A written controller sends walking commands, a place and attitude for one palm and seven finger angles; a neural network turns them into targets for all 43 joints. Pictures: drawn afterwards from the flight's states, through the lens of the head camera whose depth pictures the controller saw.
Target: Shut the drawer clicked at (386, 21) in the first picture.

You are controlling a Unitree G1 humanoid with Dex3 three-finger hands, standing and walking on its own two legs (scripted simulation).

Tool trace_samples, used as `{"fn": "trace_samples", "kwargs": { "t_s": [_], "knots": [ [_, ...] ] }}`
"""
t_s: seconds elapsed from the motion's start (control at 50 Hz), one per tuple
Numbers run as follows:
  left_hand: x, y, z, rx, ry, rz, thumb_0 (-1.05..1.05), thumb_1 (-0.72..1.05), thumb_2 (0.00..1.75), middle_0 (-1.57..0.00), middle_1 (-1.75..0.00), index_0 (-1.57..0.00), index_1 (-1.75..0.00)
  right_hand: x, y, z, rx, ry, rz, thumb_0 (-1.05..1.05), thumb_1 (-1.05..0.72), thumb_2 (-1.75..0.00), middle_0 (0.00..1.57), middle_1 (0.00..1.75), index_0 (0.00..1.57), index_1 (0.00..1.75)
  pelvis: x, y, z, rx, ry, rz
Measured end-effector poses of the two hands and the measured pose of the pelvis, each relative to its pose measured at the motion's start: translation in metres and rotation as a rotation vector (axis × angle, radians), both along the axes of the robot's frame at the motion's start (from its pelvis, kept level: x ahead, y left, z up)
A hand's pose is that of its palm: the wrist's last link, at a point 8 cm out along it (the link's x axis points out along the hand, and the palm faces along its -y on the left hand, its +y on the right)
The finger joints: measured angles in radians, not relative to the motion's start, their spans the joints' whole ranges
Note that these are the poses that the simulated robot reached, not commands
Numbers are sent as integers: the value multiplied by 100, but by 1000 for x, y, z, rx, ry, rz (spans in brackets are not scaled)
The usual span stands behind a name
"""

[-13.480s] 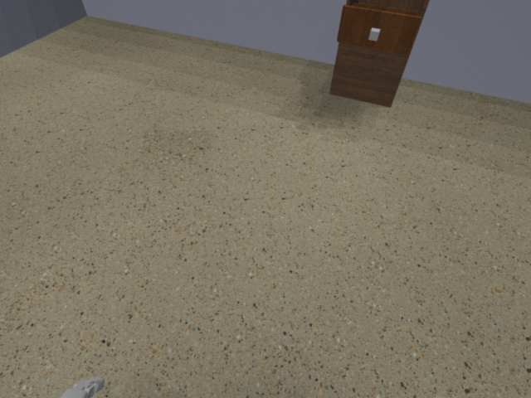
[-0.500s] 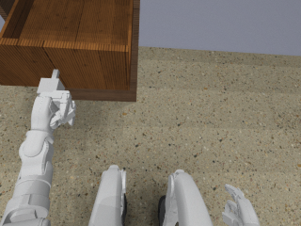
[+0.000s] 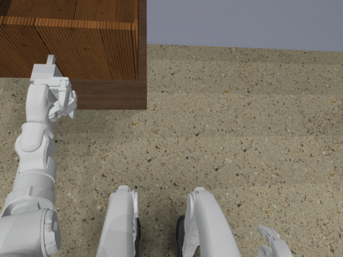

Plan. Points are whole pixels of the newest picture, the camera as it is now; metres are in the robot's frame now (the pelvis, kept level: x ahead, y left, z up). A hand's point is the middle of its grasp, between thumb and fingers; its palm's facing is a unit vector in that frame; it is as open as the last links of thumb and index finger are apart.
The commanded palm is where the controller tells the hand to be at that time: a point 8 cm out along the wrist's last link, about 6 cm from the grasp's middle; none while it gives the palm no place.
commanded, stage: push the drawer shut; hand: left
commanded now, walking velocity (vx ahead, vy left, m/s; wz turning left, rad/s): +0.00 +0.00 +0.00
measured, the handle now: (49, 70) +0.52 +0.29 +0.01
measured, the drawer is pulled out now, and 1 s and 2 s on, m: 0.16 0.04 0.00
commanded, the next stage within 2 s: pull the fist back off the drawer in 1.52 s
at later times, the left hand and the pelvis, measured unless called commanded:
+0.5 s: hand (77, 77) +0.51 +0.22 +0.01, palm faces +0.04 -1.00 -0.07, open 3.5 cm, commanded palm +0.52 +0.25 +0.02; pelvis +0.00 +0.00 -0.01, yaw -1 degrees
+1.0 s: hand (79, 57) +0.56 +0.23 +0.01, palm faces +0.04 -1.00 -0.06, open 3.5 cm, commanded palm +0.58 +0.24 +0.02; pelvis -0.01 +0.01 -0.02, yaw -3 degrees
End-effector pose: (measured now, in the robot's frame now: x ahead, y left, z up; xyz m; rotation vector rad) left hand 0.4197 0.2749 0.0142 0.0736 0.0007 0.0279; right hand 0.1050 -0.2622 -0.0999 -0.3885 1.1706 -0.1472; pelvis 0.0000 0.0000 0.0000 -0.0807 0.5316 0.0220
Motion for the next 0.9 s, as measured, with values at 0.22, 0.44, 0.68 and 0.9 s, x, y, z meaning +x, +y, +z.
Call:
{"fn": "trace_samples", "kwargs": {
  "t_s": [0.22,0.44,0.68,0.9],
  "knots": [
    [28,1,0,2,-4,0,2,90,90,-143,-160,-149,-160,-12,-4,-5,-14,47,-19,0,-90,-89,20,30,21,30,0,-1,-6,-6,15,-4],
    [56,3,0,-1,-3,9,2,90,90,-144,-160,-150,-160,-33,-7,-8,-29,110,-47,0,-91,-89,20,30,21,30,-1,-1,-11,-13,35,-10],
    [89,5,0,-7,-2,0,2,90,90,-143,-160,-150,-160,-59,-7,-9,-47,175,-90,0,-91,-89,20,30,21,30,-3,1,-18,-27,59,-22],
    [111,6,0,-14,1,5,2,90,90,-143,-160,-150,-160,-82,2,-10,-42,233,-122,0,-91,-89,20,30,21,30,-4,5,-23,-37,77,-30]
  ]
}}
